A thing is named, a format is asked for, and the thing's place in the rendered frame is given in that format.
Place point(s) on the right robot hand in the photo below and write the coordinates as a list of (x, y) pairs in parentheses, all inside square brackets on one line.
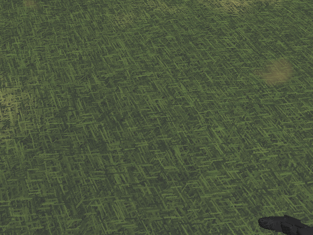
[(286, 224)]

